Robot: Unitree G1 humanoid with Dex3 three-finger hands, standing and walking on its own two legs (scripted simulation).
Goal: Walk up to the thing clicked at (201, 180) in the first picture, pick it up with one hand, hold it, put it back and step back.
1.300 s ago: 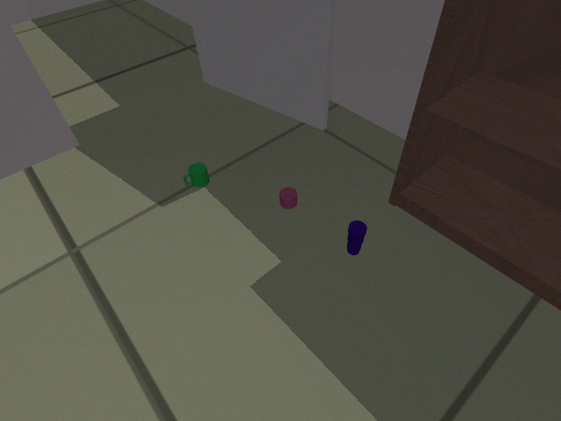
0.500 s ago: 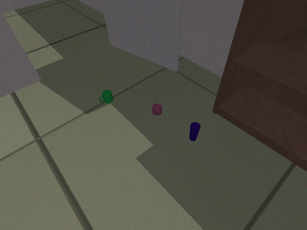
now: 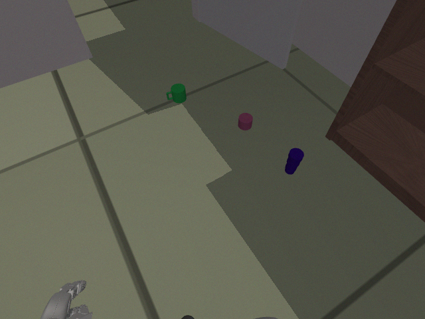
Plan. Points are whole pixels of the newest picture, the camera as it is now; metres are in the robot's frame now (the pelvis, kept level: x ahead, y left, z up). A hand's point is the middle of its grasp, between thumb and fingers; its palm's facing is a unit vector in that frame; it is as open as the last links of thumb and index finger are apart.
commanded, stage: walk up
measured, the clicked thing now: (176, 94) +1.45 +0.21 -0.73
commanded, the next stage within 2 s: none
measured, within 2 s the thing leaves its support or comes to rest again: neither
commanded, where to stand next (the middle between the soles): +0.06 +0.02 m, yaw +92 degrees
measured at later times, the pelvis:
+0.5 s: pelvis +0.03 -0.03 -0.02, yaw +27 degrees
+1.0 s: pelvis +0.08 -0.09 -0.01, yaw +54 degrees
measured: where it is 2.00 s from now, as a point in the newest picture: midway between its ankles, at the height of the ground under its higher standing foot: outside the picture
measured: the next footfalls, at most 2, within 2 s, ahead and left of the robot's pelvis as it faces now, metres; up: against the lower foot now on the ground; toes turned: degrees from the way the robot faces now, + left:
left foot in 0.40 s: +0.05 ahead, +0.10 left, +0.00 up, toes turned +26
right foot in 0.74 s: +0.22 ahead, -0.10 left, +0.00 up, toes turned +39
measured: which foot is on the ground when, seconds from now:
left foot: down 0.00-0.04, up 0.06-0.38, down 0.40-0.74, up 0.76-1.00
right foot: down 0.00-0.42, up 0.44-0.72, down 0.74-1.00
